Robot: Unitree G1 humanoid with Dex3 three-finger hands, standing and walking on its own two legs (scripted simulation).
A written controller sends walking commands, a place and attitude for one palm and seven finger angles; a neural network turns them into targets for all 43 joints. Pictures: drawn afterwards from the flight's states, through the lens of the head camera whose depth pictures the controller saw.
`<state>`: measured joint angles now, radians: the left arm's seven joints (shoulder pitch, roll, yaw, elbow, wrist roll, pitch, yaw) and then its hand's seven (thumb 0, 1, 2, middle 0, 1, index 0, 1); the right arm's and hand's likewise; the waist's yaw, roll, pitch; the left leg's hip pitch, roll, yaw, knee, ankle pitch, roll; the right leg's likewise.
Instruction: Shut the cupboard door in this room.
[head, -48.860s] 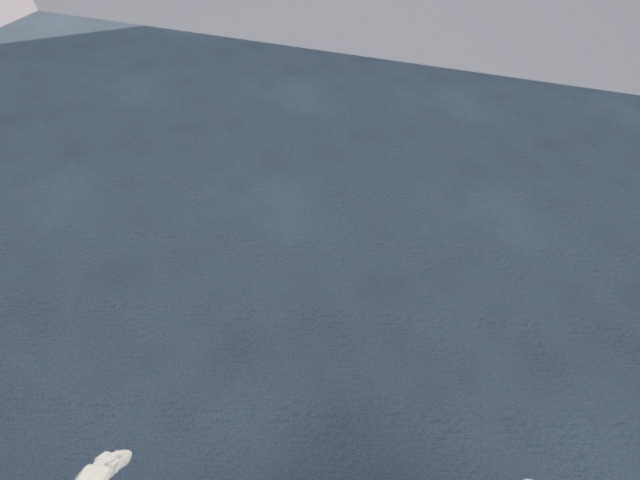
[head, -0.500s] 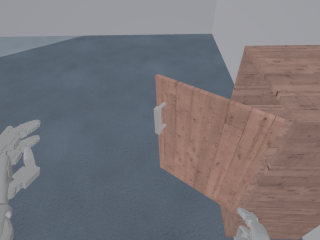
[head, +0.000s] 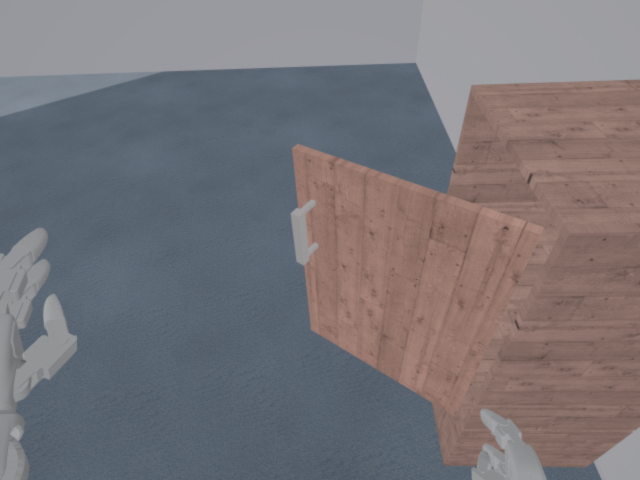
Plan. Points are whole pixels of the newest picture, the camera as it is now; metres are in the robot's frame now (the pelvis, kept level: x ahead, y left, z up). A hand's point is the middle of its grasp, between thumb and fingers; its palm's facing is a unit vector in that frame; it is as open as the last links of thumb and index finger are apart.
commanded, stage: step back with the hand held close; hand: left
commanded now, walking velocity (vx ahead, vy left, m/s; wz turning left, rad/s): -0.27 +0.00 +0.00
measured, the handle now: (306, 232) +0.60 +0.10 -0.05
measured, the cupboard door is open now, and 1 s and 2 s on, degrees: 56 56 56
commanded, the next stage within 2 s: stop stepping back and stand still in 1.18 s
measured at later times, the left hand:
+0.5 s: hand (42, 359) +0.18 +0.29 +0.16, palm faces +0.37 -0.79 -0.48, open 7.4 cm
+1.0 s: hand out of the picture +0.07 +0.28 +0.15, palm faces +0.43 -0.78 -0.46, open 7.4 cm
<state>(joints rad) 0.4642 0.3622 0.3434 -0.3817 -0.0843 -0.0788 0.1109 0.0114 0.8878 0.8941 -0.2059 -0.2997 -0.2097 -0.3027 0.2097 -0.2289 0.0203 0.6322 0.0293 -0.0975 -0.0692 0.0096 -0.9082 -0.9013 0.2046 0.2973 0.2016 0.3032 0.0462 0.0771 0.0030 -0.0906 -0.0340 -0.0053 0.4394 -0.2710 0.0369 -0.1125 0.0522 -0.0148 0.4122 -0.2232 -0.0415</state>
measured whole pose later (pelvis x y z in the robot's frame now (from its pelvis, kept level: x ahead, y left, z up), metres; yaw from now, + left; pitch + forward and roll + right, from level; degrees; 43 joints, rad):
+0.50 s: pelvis -0.03 +0.02 -0.01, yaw -1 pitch +1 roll -1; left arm 0.56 0.46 0.41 -0.46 -0.07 -0.16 0.14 0.01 0.89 0.89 -0.21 -0.30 -0.21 -0.30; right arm 0.18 -0.24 -0.02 0.56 0.03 0.04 -0.09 0.01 -0.91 -0.90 0.20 0.30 0.20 0.30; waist -0.02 0.01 -0.04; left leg -0.31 -0.05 0.03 0.56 -0.27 0.07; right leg -0.33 0.03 0.01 0.51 -0.20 -0.01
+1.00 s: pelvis -0.13 +0.01 -0.03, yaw +1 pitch -1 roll -2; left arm 0.51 0.43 0.45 -0.51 -0.01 -0.25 0.13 0.01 0.89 0.89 -0.21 -0.30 -0.21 -0.30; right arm 0.21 -0.21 0.00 0.58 0.00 -0.06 -0.07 0.01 -0.91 -0.90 0.21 0.30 0.21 0.30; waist -0.01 -0.01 0.01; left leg -0.50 -0.02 0.00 0.70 -0.24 0.07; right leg -0.42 0.10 0.08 0.65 -0.22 0.01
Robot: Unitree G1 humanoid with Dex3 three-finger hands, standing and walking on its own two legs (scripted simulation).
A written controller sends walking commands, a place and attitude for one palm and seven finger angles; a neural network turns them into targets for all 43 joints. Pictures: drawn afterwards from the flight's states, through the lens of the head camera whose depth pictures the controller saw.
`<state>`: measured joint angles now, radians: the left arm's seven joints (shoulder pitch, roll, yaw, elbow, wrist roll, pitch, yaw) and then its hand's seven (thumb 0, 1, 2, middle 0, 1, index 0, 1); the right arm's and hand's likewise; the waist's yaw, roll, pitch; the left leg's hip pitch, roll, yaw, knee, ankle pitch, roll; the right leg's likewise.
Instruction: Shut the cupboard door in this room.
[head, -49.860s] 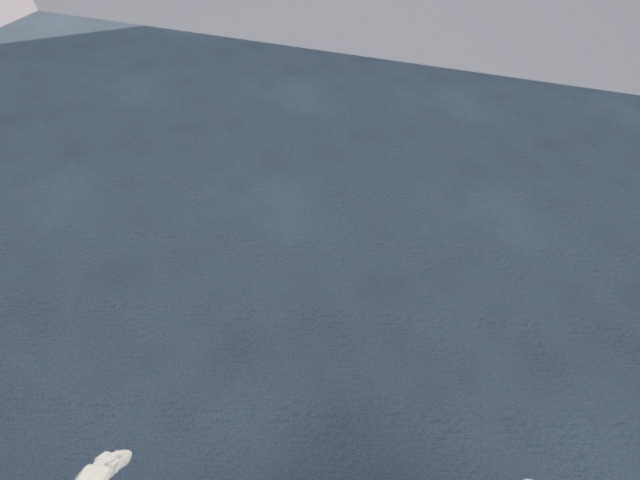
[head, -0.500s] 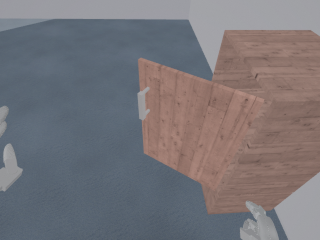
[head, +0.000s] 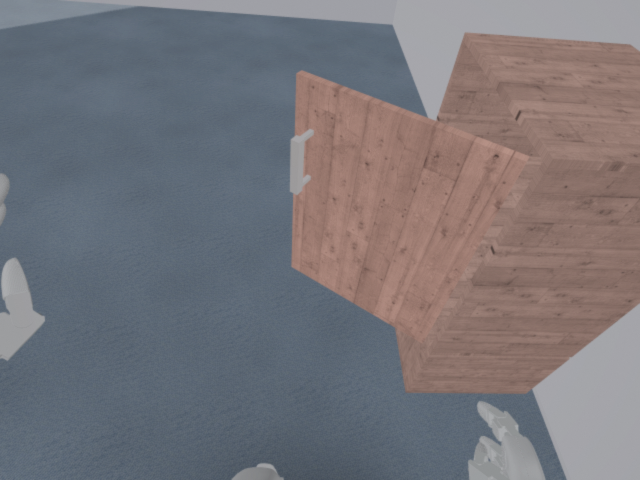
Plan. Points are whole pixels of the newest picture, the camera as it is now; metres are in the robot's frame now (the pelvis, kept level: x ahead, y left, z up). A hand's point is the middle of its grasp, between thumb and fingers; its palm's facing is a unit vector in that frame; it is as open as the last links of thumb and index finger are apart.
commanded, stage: step back with the hand held close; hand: left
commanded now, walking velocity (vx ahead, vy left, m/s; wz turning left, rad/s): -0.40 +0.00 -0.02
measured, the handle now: (302, 162) +0.72 +0.07 -0.03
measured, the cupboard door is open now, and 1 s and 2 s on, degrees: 56 56 56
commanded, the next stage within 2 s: stop stepping back and stand still in 0.18 s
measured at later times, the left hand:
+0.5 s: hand out of the picture +0.01 +0.30 +0.22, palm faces +0.59 -0.68 -0.44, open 7.4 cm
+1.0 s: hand out of the picture -0.04 +0.31 +0.21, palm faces +0.32 -0.81 -0.49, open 7.4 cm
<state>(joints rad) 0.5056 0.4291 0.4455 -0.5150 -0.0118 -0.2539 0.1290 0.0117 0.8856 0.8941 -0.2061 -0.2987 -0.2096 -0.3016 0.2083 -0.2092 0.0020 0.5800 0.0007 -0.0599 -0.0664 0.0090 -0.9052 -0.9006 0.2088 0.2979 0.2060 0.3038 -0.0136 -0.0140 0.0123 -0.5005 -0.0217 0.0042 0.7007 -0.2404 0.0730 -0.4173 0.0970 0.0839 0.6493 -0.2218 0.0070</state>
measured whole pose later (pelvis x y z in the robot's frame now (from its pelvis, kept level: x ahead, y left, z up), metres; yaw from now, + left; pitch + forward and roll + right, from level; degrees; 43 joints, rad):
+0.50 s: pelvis -0.14 +0.01 -0.01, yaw +9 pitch +1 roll -3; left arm 0.54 0.55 0.56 -0.65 -0.08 -0.25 0.18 0.01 0.88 0.89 -0.21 -0.30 -0.21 -0.30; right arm 0.25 -0.14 -0.01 0.61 0.00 -0.12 -0.06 0.01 -0.91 -0.90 0.21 0.30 0.20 0.30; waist -0.03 -0.03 -0.06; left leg -0.67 0.05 0.18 0.51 -0.18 -0.01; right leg -0.16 0.09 -0.06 0.65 -0.61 -0.05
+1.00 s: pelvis -0.24 +0.06 +0.04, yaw -2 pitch -1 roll -4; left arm 0.65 0.51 0.45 -0.58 -0.03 -0.21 0.14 0.01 0.88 0.89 -0.21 -0.30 -0.21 -0.30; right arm 0.32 -0.14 0.02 0.61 -0.01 -0.05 -0.05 0.01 -0.90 -0.90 0.21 0.30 0.21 0.30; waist -0.06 -0.02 -0.05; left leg -0.24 0.12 0.12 0.39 -0.19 0.02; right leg -0.41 0.02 -0.12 0.82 -0.34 0.00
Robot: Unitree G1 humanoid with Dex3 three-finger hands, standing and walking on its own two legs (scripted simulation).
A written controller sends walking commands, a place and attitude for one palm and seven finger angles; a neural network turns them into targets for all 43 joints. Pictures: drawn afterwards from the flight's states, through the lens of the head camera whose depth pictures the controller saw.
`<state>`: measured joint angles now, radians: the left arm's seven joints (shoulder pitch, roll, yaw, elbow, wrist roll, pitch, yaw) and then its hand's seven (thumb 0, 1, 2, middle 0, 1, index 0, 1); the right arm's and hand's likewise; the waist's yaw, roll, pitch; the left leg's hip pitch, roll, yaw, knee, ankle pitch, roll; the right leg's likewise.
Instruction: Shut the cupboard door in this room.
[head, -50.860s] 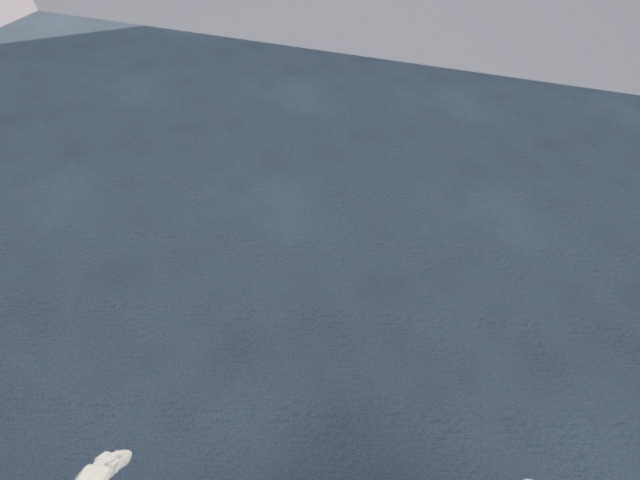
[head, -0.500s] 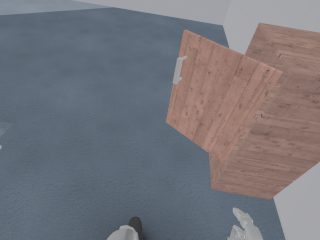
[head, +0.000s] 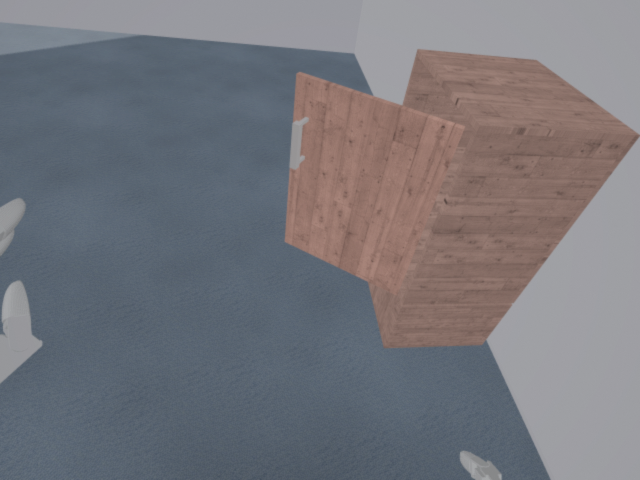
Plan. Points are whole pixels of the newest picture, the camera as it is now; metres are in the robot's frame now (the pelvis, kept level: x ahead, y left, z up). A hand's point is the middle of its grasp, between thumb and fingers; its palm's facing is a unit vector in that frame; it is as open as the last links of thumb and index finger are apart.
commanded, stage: stop stepping back and stand still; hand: left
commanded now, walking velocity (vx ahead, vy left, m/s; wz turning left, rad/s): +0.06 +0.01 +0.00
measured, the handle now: (299, 143) +0.97 +0.04 -0.07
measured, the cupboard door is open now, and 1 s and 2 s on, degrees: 56 56 56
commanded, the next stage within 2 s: let the arm hang, fingers relaxed in 0.30 s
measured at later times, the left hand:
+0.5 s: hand (113, 358) +0.24 +0.24 +0.06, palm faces +0.28 -0.85 -0.45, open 7.4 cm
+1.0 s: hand out of the picture -0.03 +0.16 -0.19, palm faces +0.05 -0.97 -0.22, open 7.3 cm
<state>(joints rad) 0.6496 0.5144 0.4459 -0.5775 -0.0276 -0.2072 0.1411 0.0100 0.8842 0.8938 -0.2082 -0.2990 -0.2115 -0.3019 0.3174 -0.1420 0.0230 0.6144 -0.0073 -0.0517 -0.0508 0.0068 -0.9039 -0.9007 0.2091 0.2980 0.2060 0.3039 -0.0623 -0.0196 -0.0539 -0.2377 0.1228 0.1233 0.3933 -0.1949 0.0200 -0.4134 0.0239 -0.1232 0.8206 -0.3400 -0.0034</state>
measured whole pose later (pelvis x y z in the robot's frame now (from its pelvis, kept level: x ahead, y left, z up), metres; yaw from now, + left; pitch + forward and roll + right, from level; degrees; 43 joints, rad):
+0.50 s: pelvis +0.00 -0.01 -0.04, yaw +0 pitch -1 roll +0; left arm 0.26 0.37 0.24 -0.02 0.01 -0.05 0.06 0.00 0.89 0.90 -0.20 -0.30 -0.20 -0.30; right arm 0.16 -0.27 0.00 0.71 -0.02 -0.05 -0.01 0.01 -0.91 -0.90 0.20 0.30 0.20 0.30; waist -0.01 0.04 -0.05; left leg -0.43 0.02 0.09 0.64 -0.19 0.03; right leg -0.26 -0.01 -0.04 0.76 -0.51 0.02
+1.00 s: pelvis +0.01 -0.02 -0.01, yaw +1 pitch -2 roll -1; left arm 0.36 0.18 0.01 1.10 0.01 0.02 0.02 0.00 0.93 0.89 -0.20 -0.30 -0.20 -0.30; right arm 0.28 -0.17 0.00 1.09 -0.02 0.03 -0.03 0.00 -0.91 -0.90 0.20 0.30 0.20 0.30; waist -0.01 0.02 0.05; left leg -0.27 0.02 0.03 0.46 -0.16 0.00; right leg -0.08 0.01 -0.05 0.43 -0.31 -0.02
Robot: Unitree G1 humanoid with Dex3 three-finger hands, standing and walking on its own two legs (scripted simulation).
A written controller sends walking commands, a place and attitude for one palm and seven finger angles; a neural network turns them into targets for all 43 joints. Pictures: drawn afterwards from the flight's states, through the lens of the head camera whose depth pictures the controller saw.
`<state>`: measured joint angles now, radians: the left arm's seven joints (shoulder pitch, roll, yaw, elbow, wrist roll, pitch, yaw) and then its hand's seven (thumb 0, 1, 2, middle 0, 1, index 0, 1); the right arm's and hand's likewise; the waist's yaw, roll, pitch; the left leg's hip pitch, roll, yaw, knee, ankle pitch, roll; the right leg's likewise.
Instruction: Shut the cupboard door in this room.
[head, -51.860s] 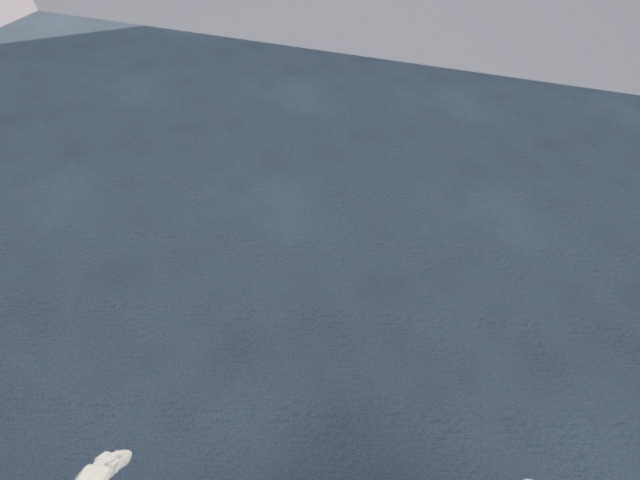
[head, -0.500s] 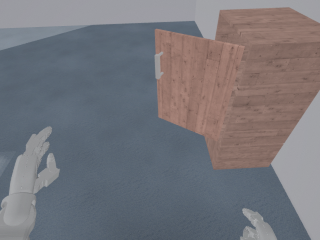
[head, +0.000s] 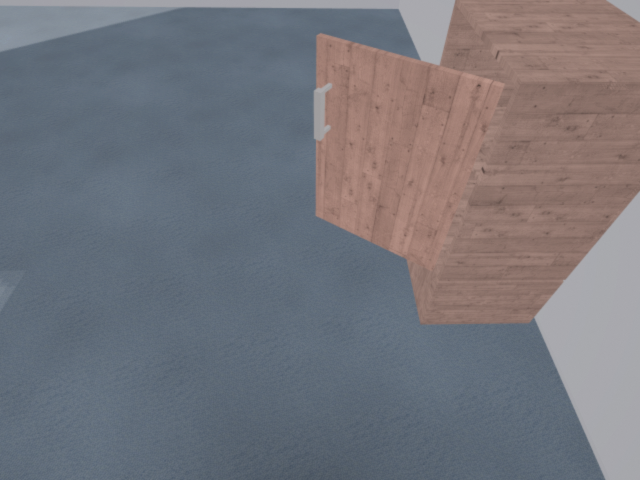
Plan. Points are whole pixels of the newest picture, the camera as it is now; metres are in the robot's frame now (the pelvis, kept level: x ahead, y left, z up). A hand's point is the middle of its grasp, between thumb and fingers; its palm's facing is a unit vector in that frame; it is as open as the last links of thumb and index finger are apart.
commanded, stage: let the arm hang, fingers relaxed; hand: left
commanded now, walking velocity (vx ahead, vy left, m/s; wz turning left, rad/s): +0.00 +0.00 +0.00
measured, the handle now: (323, 111) +0.96 +0.04 -0.05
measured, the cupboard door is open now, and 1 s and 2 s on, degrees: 56 56 56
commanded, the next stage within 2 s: look to check the result in 0.50 s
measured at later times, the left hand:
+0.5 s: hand out of the picture -0.02 +0.16 -0.18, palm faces +0.02 -0.99 -0.14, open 7.4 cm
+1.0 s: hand out of the picture -0.03 +0.18 -0.17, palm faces +0.02 -0.99 -0.17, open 7.4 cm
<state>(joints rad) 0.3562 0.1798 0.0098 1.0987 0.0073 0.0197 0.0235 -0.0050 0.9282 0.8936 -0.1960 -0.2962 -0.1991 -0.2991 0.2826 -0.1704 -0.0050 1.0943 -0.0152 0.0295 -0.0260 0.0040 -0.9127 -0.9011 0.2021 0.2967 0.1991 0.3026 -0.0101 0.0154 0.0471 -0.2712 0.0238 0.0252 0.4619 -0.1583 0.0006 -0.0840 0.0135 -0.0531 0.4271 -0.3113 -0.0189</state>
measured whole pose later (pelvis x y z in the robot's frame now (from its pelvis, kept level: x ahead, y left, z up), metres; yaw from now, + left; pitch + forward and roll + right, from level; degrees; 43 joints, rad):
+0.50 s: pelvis +0.00 +0.01 +0.00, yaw -1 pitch -2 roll +0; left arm 0.33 0.12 0.00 1.15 0.01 0.00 0.03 0.00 0.91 0.89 -0.20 -0.30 -0.20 -0.30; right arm 0.31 -0.11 0.00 1.16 -0.02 0.01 -0.03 0.00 -0.91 -0.90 0.20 0.30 0.20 0.30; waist -0.01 -0.02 0.03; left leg -0.23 0.00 0.06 0.41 -0.15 0.02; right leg -0.07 -0.01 -0.03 0.40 -0.30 0.00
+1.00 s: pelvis +0.01 +0.02 +0.00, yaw -1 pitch -2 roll +0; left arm 0.35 0.13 0.00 1.16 0.01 0.00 0.04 0.00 0.91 0.89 -0.19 -0.30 -0.20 -0.30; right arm 0.28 -0.13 -0.01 1.15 -0.01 0.01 -0.03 0.00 -0.91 -0.90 0.20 0.30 0.20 0.30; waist -0.01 -0.01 0.03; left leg -0.22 -0.01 0.06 0.40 -0.15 0.03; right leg -0.06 -0.02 -0.02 0.40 -0.31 0.01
